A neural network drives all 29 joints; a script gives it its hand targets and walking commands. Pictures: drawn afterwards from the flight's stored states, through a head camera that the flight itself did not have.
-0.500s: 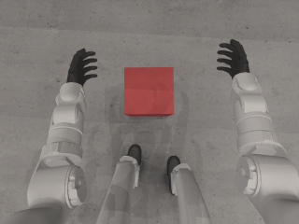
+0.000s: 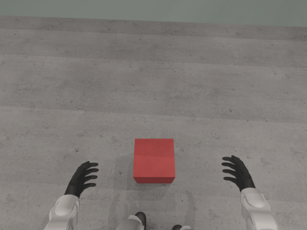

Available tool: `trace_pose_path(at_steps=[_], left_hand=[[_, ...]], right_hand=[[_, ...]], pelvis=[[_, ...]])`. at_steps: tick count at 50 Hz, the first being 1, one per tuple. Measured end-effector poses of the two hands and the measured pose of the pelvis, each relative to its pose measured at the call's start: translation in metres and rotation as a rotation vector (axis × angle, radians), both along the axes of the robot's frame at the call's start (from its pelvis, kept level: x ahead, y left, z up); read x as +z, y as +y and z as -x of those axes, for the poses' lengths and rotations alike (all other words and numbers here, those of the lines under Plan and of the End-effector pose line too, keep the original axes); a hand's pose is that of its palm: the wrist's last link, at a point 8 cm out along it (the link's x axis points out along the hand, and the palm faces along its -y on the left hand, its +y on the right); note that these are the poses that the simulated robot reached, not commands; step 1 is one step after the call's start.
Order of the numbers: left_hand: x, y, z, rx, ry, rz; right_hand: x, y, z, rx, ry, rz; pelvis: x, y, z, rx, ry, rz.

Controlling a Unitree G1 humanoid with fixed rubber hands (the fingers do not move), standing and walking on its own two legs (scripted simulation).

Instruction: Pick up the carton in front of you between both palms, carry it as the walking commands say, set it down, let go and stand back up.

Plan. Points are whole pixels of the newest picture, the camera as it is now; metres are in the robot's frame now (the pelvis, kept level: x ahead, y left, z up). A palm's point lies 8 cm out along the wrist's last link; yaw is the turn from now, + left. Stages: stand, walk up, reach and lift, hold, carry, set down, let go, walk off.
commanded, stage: let go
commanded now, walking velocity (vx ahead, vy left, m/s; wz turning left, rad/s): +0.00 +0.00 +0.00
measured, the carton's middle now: (154, 162) +0.42 +0.04 -0.63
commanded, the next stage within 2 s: stand in 0.66 s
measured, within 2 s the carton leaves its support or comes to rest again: neither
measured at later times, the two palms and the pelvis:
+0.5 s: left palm (72, 207) +0.18 +0.22 -0.05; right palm (269, 220) +0.17 -0.24 -0.05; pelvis +0.01 -0.01 +0.02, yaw +0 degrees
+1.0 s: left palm (46, 214) +0.16 +0.29 -0.08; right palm (287, 227) +0.16 -0.29 -0.06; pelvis +0.03 +0.01 +0.01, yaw -1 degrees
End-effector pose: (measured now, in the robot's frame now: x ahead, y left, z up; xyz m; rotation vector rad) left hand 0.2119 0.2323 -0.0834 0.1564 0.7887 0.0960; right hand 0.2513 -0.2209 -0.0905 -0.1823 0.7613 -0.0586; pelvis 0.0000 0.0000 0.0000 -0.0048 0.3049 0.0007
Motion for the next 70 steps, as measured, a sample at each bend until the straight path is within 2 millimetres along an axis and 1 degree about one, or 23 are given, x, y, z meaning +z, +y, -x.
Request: trace_pose_path(at_steps=[4,8,12,17,21,26,34,37,41,46,50,57,63,70], left_hand=[[0.016,-0.003,0.025,0.003,0.002,-0.001],[0.027,-0.006,0.041,-0.003,0.004,-0.001],[0.031,-0.009,0.046,-0.016,0.005,0.001],[0.032,-0.014,0.041,-0.033,0.004,0.004],[0.032,-0.016,0.036,-0.04,0.006,0.004],[0.032,-0.014,0.037,-0.04,0.014,-0.001],[0.033,0.002,0.038,-0.002,0.032,-0.058],[0.026,0.018,0.04,0.009,0.028,-0.105],[0.017,0.038,0.047,0.019,0.059,-0.14],[0.007,0.052,0.055,0.021,0.111,-0.158],[0.002,0.056,0.056,0.016,0.14,-0.164],[-0.001,0.059,0.055,0.007,0.162,-0.169],[-0.001,0.063,0.058,0.007,0.178,-0.177],[-0.001,0.067,0.067,0.011,0.201,-0.186]], right_hand=[[0.015,-0.007,0.027,0.002,0.006,0.001],[0.027,-0.013,0.049,-0.001,0.007,0.0],[0.036,-0.02,0.065,-0.009,0.011,0.0],[0.042,-0.026,0.077,-0.015,0.024,0.002],[0.044,-0.026,0.08,-0.017,0.032,0.001],[0.043,-0.022,0.078,-0.015,0.035,-0.002],[0.035,-0.017,0.079,-0.02,0.034,0.025],[0.029,-0.028,0.084,-0.02,0.072,0.099],[0.028,-0.048,0.09,-0.046,0.108,0.167],[0.032,-0.064,0.092,-0.07,0.132,0.219],[0.033,-0.067,0.091,-0.081,0.143,0.234],[0.029,-0.064,0.093,-0.091,0.169,0.229],[0.024,-0.062,0.1,-0.099,0.196,0.221],[0.021,-0.064,0.111,-0.107,0.224,0.22]], pelvis=[[0.009,-0.004,-0.006,0.002,-0.097,-0.007],[0.015,-0.008,-0.01,0.004,-0.188,-0.013],[0.017,-0.012,-0.012,0.005,-0.265,-0.018],[0.017,-0.015,-0.013,0.003,-0.335,-0.021],[0.017,-0.015,-0.012,-0.001,-0.368,-0.021],[0.016,-0.012,-0.013,-0.004,-0.387,-0.019],[0.013,-0.005,-0.015,0.004,-0.374,-0.016],[0.011,-0.003,-0.016,0.001,-0.343,-0.009],[0.011,-0.001,-0.019,-0.002,-0.32,-0.004],[0.012,0.003,-0.024,-0.006,-0.308,0.0],[0.013,0.005,-0.027,-0.01,-0.307,0.0],[0.014,0.009,-0.03,-0.013,-0.311,0.0],[0.015,0.01,-0.03,-0.014,-0.318,-0.001],[0.016,0.011,-0.026,-0.015,-0.326,-0.001]])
